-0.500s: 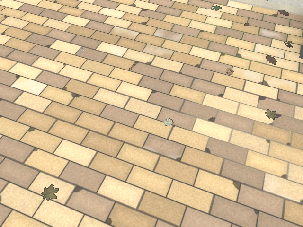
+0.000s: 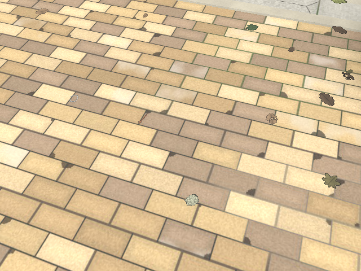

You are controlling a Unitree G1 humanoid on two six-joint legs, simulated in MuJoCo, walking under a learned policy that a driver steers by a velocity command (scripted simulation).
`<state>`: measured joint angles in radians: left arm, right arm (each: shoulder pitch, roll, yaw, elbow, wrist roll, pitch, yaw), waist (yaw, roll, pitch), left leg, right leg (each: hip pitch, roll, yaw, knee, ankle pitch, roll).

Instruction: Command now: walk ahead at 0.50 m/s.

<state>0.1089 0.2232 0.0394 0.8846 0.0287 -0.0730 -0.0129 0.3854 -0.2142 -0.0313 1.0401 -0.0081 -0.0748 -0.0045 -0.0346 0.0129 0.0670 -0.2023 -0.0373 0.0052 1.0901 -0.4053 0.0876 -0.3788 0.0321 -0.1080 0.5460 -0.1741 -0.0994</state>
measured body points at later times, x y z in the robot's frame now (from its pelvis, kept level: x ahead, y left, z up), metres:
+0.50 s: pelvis +0.27 +0.03 +0.00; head +0.31 +0.04 +0.44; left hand +0.21 +0.28 -0.15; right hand +0.46 -0.20 -0.11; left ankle +0.38 +0.11 -0.73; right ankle +0.09 -0.06 -0.69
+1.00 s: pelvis +0.52 -0.02 -0.01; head +0.55 -0.04 +0.44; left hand +0.78 +0.12 -0.11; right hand +0.38 -0.23 -0.15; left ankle +0.38 +0.12 -0.72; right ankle +0.60 -0.11 -0.73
